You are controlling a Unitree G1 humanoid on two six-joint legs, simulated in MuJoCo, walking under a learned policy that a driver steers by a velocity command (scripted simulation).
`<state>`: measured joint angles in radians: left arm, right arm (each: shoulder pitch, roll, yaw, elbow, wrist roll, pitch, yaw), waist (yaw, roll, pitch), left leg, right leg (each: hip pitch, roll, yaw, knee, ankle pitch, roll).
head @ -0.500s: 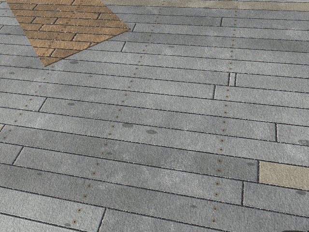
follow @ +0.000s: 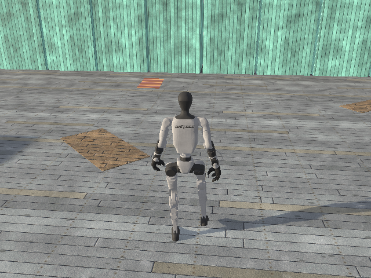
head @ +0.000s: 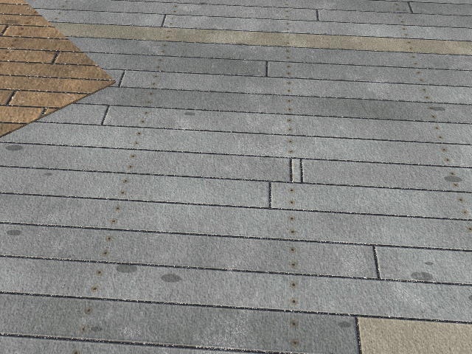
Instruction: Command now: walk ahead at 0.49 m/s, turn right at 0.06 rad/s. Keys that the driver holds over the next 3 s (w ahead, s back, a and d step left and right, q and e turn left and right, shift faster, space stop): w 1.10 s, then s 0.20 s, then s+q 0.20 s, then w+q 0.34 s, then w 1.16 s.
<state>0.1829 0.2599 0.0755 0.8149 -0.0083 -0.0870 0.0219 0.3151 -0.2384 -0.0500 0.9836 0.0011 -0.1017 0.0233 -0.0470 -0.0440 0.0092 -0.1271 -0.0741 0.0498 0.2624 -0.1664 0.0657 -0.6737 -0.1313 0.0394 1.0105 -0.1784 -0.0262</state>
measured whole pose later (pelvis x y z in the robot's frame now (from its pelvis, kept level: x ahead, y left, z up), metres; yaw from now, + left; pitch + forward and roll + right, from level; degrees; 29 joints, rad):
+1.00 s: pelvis +0.55 +0.02 +0.00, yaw +1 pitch +1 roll +0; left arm 0.22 0.28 0.06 0.88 -0.02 -0.08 0.01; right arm 0.26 -0.25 -0.05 0.94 -0.01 -0.09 0.03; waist -0.03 -0.05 0.01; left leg -0.23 -0.05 0.06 0.36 -0.16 0.07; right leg -0.57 -0.10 0.02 1.09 -0.27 -0.03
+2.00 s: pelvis +0.78 +0.04 +0.01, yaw +19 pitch +2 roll -5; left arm 0.03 0.32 0.11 0.88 -0.02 -0.06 0.00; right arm 0.51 -0.20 -0.04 0.93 0.00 -0.06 -0.04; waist -0.07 -0.02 -0.04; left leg -0.02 0.03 -0.12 0.21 -0.22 0.05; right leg -0.60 -0.03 0.04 0.73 0.03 0.03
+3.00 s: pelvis +1.33 +0.21 +0.00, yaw +20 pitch +1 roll +1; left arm 0.14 0.30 0.06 0.89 -0.01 -0.07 0.00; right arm 0.31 -0.25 -0.06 0.88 0.00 -0.09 0.02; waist -0.04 -0.04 0.02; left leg -0.15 -0.06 0.06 0.28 -0.15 0.07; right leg -0.64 -0.13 0.04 0.97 -0.18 -0.01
